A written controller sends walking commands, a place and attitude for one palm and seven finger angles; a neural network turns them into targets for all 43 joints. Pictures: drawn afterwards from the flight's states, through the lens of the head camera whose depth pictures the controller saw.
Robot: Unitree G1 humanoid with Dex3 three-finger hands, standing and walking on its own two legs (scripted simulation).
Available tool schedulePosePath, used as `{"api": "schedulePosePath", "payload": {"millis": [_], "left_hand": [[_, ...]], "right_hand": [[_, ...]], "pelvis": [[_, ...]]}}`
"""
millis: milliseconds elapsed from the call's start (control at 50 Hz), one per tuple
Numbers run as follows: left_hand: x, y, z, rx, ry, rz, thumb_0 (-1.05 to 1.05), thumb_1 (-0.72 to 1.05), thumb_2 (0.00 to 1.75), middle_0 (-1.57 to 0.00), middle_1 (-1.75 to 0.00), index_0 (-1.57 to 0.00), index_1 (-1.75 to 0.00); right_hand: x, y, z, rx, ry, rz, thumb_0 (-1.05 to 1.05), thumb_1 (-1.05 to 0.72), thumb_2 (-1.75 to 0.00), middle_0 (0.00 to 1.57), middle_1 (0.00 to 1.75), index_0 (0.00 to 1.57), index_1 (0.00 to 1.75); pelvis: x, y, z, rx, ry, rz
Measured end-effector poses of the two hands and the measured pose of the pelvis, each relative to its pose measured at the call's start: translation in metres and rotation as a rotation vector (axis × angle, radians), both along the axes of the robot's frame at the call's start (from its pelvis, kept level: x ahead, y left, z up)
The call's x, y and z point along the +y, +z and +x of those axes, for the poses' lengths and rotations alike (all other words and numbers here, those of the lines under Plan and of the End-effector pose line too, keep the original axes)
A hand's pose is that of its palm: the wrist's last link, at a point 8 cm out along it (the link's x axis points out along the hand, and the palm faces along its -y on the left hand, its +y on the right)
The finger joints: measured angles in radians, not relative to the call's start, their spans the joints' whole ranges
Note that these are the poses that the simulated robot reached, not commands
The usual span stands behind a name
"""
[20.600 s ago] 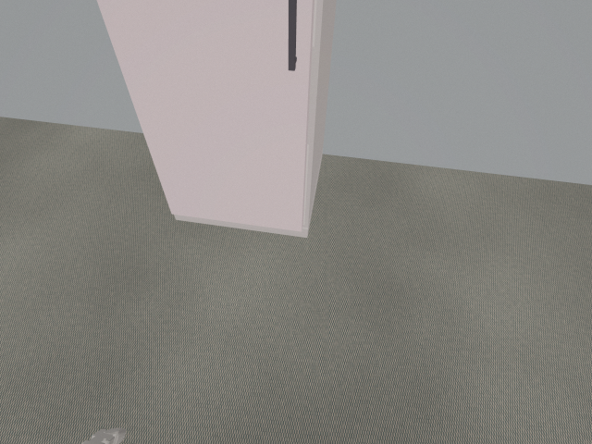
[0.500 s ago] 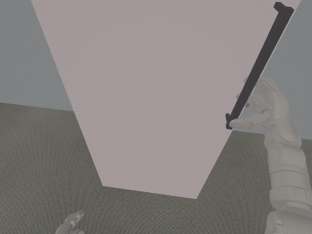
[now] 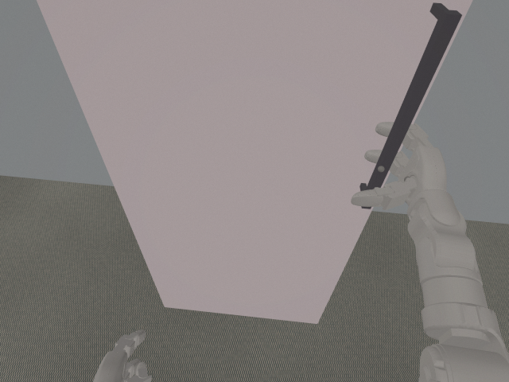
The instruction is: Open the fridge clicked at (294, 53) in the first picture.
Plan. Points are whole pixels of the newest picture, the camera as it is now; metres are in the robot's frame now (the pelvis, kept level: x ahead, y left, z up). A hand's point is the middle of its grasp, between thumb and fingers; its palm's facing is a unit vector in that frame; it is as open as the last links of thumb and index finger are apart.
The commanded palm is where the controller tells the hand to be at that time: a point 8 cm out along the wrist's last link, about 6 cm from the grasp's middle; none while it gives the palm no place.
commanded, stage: slide the fingers in behind the handle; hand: right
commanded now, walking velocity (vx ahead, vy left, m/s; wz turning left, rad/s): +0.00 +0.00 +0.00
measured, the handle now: (394, 126) +0.46 -0.18 +0.21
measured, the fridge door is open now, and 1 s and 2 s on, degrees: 0 0 0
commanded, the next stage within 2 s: grip the handle and tug to test in 0.96 s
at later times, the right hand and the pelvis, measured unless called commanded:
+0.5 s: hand (375, 169) +0.40 -0.15 +0.16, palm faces +0.06 +1.00 +0.01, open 14.0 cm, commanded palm +0.37 -0.19 +0.17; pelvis +0.00 +0.01 +0.00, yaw +0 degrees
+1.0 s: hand (374, 170) +0.40 -0.15 +0.16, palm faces +0.07 +1.00 +0.01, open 14.1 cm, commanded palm +0.37 -0.19 +0.17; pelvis +0.01 +0.00 +0.00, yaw +0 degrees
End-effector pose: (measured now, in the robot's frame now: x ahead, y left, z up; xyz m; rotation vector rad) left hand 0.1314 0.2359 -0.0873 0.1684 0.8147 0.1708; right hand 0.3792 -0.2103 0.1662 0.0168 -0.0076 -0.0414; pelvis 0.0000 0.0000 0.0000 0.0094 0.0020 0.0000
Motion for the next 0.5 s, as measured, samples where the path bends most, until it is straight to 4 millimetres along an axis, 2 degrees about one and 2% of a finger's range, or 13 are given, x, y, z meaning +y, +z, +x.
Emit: {"api": "schedulePosePath", "payload": {"millis": [240,500], "left_hand": [[0.007,-0.006,-0.012,0.049,0.019,0.001,0.01,0.90,0.90,-0.20,-0.30,-0.20,-0.30],[0.012,-0.004,-0.004,0.035,0.010,0.010,0.01,0.90,0.90,-0.20,-0.30,-0.20,-0.30]], "right_hand": [[0.002,-0.002,-0.002,0.006,-0.013,0.003,-0.02,0.50,-0.30,0.30,1.20,0.30,1.20],[0.009,-0.003,0.000,0.012,-0.022,-0.002,-0.02,0.50,-0.30,0.28,1.20,0.30,1.20]], "pelvis": [[0.003,0.001,0.003,-0.004,0.004,-0.002],[0.006,0.001,0.003,-0.001,-0.004,-0.002]]}}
